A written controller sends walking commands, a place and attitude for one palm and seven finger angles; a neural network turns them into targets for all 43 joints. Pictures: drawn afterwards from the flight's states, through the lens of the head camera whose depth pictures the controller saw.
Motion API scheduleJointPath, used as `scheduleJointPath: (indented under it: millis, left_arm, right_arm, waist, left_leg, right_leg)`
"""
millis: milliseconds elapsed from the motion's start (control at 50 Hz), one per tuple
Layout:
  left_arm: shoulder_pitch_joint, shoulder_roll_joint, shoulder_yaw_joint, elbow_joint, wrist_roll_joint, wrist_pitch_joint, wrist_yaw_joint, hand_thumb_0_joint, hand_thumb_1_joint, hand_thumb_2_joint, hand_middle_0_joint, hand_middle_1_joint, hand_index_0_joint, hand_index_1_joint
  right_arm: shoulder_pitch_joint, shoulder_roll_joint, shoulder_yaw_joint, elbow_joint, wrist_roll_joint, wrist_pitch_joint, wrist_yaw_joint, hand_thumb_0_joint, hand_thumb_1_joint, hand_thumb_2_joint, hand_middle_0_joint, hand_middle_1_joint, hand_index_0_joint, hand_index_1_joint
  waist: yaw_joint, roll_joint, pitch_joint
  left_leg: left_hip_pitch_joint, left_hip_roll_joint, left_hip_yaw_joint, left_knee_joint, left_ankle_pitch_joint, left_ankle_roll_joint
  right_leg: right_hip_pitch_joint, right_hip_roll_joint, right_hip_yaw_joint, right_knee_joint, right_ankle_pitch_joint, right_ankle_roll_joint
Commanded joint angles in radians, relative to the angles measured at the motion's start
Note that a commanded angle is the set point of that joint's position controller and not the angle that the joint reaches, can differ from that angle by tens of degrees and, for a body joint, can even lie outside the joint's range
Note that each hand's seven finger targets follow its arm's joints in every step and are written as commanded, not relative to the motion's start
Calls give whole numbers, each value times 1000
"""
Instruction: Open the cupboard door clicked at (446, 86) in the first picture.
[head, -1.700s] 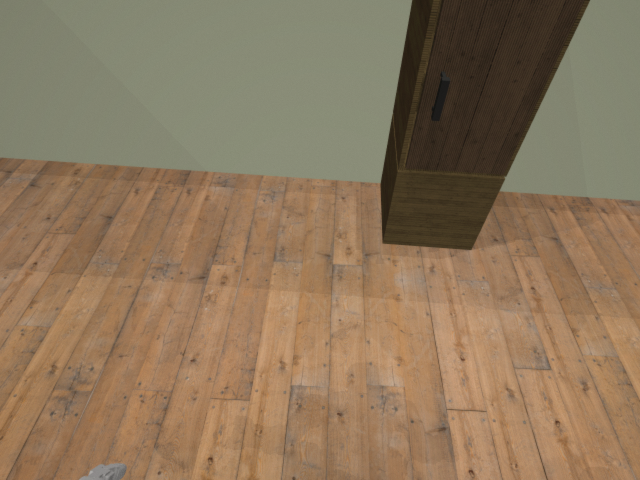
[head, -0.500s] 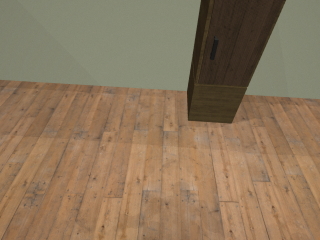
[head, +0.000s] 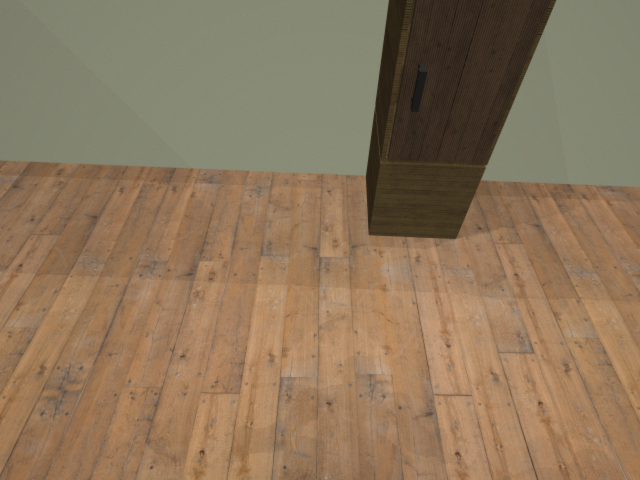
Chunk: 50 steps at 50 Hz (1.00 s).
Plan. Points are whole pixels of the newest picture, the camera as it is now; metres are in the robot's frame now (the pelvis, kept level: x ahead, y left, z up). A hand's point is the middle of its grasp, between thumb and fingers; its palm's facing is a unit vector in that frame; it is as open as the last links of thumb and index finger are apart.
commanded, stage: walk to a spot facing it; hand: left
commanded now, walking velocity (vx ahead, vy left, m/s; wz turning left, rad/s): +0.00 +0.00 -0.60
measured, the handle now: (417, 87) +1.15 -0.20 -0.07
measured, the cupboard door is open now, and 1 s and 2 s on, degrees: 0 0 0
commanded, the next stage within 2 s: none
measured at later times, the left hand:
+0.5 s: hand out of the picture +0.05 +0.18 -0.17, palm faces -0.19 -0.95 -0.23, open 7.4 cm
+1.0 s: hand (213, 460) +0.18 +0.17 -0.17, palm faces -0.56 -0.81 -0.18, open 7.4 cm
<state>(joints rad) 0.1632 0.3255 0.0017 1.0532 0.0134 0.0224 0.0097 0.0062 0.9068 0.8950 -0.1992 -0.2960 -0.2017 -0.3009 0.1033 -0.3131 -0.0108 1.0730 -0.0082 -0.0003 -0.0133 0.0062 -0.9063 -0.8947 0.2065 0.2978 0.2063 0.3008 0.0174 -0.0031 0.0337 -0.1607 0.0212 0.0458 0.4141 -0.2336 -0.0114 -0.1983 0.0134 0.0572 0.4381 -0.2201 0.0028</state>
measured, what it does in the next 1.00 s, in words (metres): steps on the spot, turning right: left foot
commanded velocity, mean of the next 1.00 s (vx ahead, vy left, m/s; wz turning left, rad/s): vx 0.08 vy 0.00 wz -0.60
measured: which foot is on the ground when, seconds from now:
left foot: down 0.00-0.22, up 0.24-0.64, down 0.66-1.00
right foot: down 0.00-0.66, up 0.68-1.00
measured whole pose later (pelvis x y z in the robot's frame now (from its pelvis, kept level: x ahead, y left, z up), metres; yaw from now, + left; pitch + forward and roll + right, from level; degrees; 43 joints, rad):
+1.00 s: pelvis -0.02 +0.05 +0.00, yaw -34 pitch +1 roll -3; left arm 0.18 0.28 0.09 0.92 0.04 0.08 -0.06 0.01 0.91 0.90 -0.19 -0.30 -0.20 -0.30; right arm 0.33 -0.19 -0.03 0.96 -0.03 -0.04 -0.02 0.01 -0.90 -0.89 0.21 0.30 0.21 0.30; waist -0.02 -0.03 0.03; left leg -0.10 0.10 0.23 0.41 -0.32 0.01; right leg -0.48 -0.07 -0.03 0.95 -0.35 0.07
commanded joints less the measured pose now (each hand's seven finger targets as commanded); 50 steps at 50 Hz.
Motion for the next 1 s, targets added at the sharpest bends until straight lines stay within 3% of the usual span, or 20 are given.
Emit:
scheduleJointPath:
  millis: [0,80,140,160,180,200,220,240,280,320,520,580,600,620,640,660,720,760,820,980]
  left_arm:
    - [15,116,42,-103,5,11,0,0,900,900,-200,-300,-200,-300]
    - [40,88,55,-153,7,18,-10,0,900,900,-200,-300,-200,-300]
    - [95,47,66,-171,7,24,-19,0,900,900,-200,-300,-200,-300]
    - [130,43,72,-171,6,23,-22,0,900,900,-200,-300,-200,-300]
    - [187,52,80,-161,10,16,-22,0,900,900,-200,-300,-200,-300]
    - [209,129,97,-167,25,0,-14,0,900,900,-200,-300,-200,-300]
    - [224,176,98,-177,15,-4,-1,0,900,900,-200,-300,-200,-300]
    - [199,168,103,-189,11,-3,9,0,900,900,-200,-300,-200,-300]
    - [89,118,94,-215,6,-5,9,0,900,900,-200,-300,-200,-300]
    - [77,91,91,-222,6,-9,7,0,900,900,-200,-300,-200,-300]
    - [119,112,113,-213,15,10,2,0,900,900,-200,-300,-200,-300]
    - [54,112,113,-227,13,19,1,0,900,900,-200,-300,-200,-300]
    - [31,92,111,-243,8,21,0,0,900,900,-200,-300,-200,-300]
    - [31,35,101,-264,0,25,-9,0,900,900,-200,-300,-200,-300]
    - [23,11,102,-284,5,22,-20,0,900,900,-200,-300,-200,-300]
    - [6,59,117,-265,21,29,-19,0,900,900,-200,-300,-200,-300]
    - [75,36,120,-221,21,36,-43,0,900,900,-200,-300,-200,-300]
    - [38,15,105,-231,16,35,-54,0,900,900,-200,-300,-200,-300]
    - [-59,-1,95,-258,20,28,-67,0,900,900,-200,-300,-200,-300]
    - [-197,-41,78,-275,20,15,-82,0,900,900,-200,-300,-200,-300]
  right_arm:
    - [52,-128,-43,-92,-3,9,-18,0,-900,-900,200,300,200,300]
    - [38,-143,-66,-144,-5,11,-19,0,-900,-900,200,300,200,300]
    - [-13,-144,-80,-177,-7,4,-15,0,-900,-900,200,300,200,300]
    - [-37,-140,-81,-192,-9,5,-15,0,-900,-900,200,300,200,300]
    - [-59,-133,-83,-205,-10,9,-13,0,-900,-900,200,300,200,300]
    - [-33,-69,-76,-223,-5,21,-10,0,-900,-900,200,300,200,300]
    - [-43,-28,-66,-253,-2,24,-9,0,-900,-900,200,300,200,300]
    - [-50,-44,-68,-245,-1,31,-12,0,-900,-900,200,300,200,300]
    - [-4,-52,-73,-214,-5,22,-7,0,-900,-900,200,300,200,300]
    - [30,-31,-72,-199,-8,25,-6,0,-900,-900,200,300,200,300]
    - [8,-4,-63,-233,9,10,-19,0,-900,-900,200,300,200,300]
    - [120,-9,-65,-216,14,0,-26,0,-900,-900,200,300,200,300]
    - [173,-30,-68,-205,14,-9,-32,0,-900,-900,200,300,200,300]
    - [181,-105,-81,-209,3,-18,-35,0,-900,-900,200,300,200,300]
    - [141,-172,-92,-238,-4,-13,-32,0,-900,-900,200,300,200,300]
    - [82,-139,-83,-244,-8,-11,-34,0,-900,-900,200,300,200,300]
    - [-17,-68,-60,-275,-15,-20,-31,0,-900,-900,200,300,200,300]
    - [73,-65,-59,-247,-17,-26,-28,0,-900,-900,200,300,200,300]
    - [206,-72,-66,-202,-17,-37,-26,0,-900,-900,200,300,200,300]
    - [333,-74,-71,-122,-24,-54,-18,0,-900,-900,200,300,200,300]
  waist:
    - [-28,3,-50]
    - [-20,83,-59]
    - [17,192,-54]
    - [37,179,-47]
    - [71,85,-44]
    - [69,-219,-29]
    - [67,-329,-18]
    - [62,-261,-27]
    - [1,-107,-41]
    - [-13,-118,-85]
    - [29,-160,-114]
    - [-29,-180,-139]
    - [-55,-136,-150]
    - [-63,87,-135]
    - [-49,289,-66]
    - [-39,242,-16]
    - [33,120,2]
    - [-6,167,-20]
    - [-62,137,3]
    - [-102,167,48]
  left_leg:
    - [29,141,-49,27,120,28]
    - [-12,219,-87,16,69,70]
    - [-83,334,-109,5,190,145]
    - [-137,332,-74,66,198,134]
    - [-201,278,-17,209,152,86]
    - [-336,106,107,516,-93,-15]
    - [-430,-7,17,696,-367,-41]
    - [-417,19,-95,760,-330,-29]
    - [-414,52,-104,761,-182,-35]
    - [-366,42,-80,720,-132,-49]
    - [-226,-16,-54,324,-206,-34]
    - [-52,-34,-46,87,-110,-16]
    - [98,4,-70,-21,-61,1]
    - [214,192,-277,-158,-143,64]
    - [121,426,-451,-213,-78,139]
    - [-13,438,-439,-203,5,164]
    - [-72,270,-149,-132,153,142]
    - [43,253,-107,-119,124,142]
    - [141,297,-126,-158,41,158]
    - [174,349,-18,-182,68,139]
  right_leg:
    - [-103,-88,109,57,255,-32]
    - [-168,-29,68,219,165,-19]
    - [-147,-15,-38,403,-191,7]
    - [-88,-39,-34,362,-197,4]
    - [-19,-49,-8,226,-73,-8]
    - [11,-202,284,-11,124,-65]
    - [-42,-346,569,-157,261,-155]
    - [-75,-334,594,-208,107,-175]
    - [-41,-252,445,-133,114,-177]
    - [-31,-206,360,-118,136,-162]
    - [1,-165,440,-94,219,-174]
    - [-84,-124,432,-56,194,-114]
    - [-202,-76,393,-2,108,-72]
    - [-398,48,262,160,-74,-18]
    - [-490,102,62,434,-314,36]
    - [-470,36,77,612,-283,61]
    - [-419,7,13,827,-154,73]
    - [-448,-15,-25,760,-141,76]
    - [-496,-51,-59,646,-137,74]
    - [-439,-94,-131,414,-142,53]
